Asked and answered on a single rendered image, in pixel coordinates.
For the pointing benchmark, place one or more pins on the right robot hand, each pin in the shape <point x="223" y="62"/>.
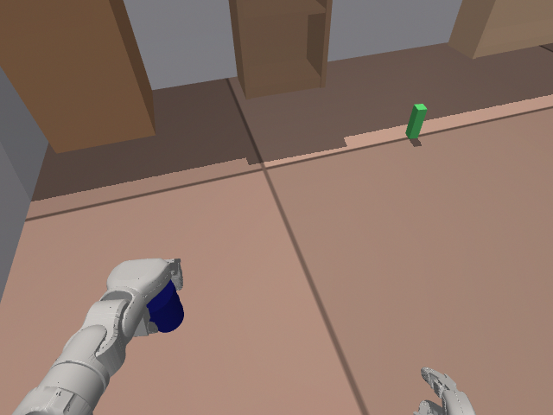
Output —
<point x="454" y="402"/>

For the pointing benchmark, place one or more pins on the left robot arm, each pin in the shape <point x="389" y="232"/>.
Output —
<point x="80" y="375"/>

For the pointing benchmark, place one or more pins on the bookshelf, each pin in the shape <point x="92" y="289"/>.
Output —
<point x="280" y="46"/>
<point x="485" y="27"/>

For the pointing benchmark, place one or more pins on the left robot hand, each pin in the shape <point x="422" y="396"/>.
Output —
<point x="148" y="277"/>

